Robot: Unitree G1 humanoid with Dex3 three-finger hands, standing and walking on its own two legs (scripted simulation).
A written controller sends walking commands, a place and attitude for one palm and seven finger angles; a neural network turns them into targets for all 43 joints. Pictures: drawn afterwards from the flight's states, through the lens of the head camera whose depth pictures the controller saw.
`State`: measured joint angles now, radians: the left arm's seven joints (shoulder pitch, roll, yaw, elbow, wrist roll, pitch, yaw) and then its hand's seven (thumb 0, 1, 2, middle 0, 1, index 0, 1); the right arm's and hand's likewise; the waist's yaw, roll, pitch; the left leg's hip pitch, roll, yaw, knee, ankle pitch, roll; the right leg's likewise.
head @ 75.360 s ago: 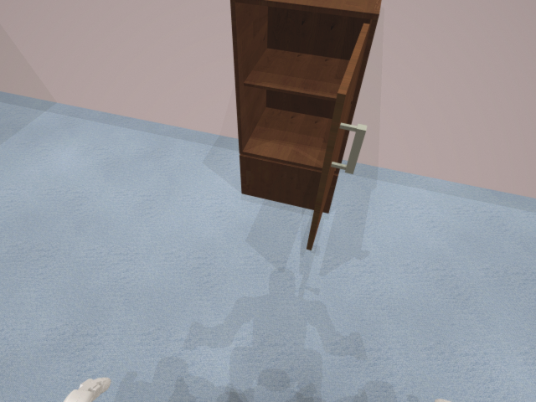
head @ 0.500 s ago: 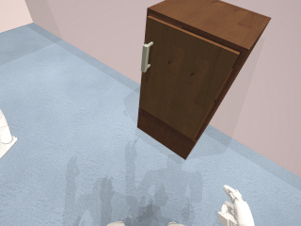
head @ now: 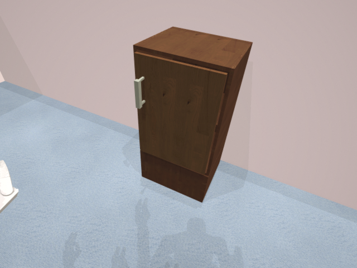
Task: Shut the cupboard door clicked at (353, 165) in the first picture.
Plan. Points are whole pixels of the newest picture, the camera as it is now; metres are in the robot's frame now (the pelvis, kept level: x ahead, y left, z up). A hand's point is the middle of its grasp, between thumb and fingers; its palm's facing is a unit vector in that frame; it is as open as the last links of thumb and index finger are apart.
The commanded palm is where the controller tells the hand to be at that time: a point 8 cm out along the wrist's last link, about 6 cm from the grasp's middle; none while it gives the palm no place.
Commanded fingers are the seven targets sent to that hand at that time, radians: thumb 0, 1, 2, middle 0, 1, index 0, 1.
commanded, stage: stop stepping back and stand still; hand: left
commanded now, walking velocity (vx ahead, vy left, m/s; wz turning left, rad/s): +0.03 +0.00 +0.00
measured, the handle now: (140, 92) +0.89 +0.19 -0.03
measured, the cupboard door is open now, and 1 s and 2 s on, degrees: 1 1 1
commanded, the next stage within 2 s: let the arm hang, fingers relaxed in 1.00 s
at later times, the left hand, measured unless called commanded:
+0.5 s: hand (2, 204) +0.17 +0.28 +0.17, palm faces +0.57 -0.73 -0.37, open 7.4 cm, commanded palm +0.13 +0.29 +0.20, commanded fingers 0.00 0.90 0.90 -0.20 -0.30 -0.20 -0.30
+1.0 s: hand (44, 178) +0.23 +0.25 +0.17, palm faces +0.36 -0.78 -0.51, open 7.4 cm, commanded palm +0.17 +0.28 +0.20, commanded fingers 0.00 0.90 0.90 -0.20 -0.30 -0.20 -0.30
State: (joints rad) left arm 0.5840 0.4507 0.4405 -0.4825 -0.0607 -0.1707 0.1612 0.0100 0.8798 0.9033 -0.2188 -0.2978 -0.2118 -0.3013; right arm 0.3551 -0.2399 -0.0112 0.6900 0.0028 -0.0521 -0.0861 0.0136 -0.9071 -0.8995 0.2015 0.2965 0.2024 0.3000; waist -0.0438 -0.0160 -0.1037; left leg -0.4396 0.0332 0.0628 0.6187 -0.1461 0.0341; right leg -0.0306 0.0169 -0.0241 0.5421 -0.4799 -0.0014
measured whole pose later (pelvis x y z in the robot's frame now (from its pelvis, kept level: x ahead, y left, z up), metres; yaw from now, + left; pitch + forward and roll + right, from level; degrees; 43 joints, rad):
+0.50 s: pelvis +0.00 -0.01 +0.01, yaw +2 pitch -2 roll -1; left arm 0.49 0.36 0.41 -0.33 -0.06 -0.16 0.17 0.01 0.88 0.90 -0.21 -0.30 -0.21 -0.30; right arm 0.25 -0.20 0.02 0.67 0.00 -0.09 -0.10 0.01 -0.91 -0.90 0.20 0.30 0.20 0.30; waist 0.03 0.04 -0.09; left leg -0.39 0.02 0.04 0.51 -0.08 0.02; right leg 0.01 0.05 0.00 0.46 -0.43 -0.03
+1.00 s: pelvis +0.02 -0.02 +0.01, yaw -1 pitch +1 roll +0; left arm 0.60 0.46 0.43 -0.45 -0.07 -0.17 0.14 0.01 0.88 0.90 -0.22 -0.30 -0.21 -0.30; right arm 0.24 -0.20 0.01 0.63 0.03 -0.05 -0.08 0.01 -0.91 -0.90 0.20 0.30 0.20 0.30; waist -0.03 0.00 -0.03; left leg -0.42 0.04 0.09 0.53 -0.13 0.02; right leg -0.04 0.04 0.02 0.47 -0.44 -0.01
